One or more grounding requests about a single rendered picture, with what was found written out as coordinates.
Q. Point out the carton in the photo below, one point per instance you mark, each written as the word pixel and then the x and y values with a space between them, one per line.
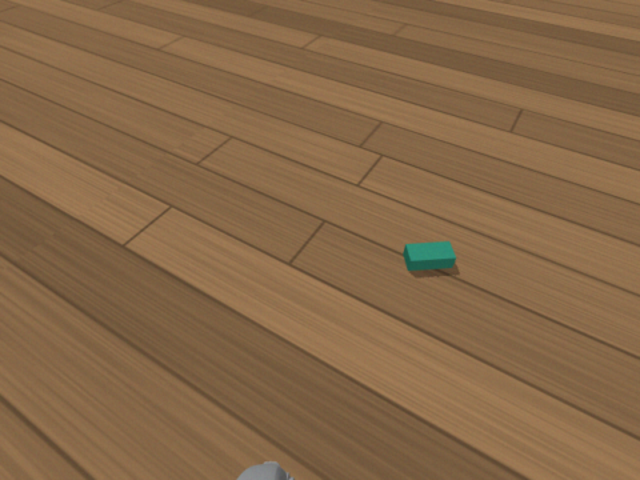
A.
pixel 425 256

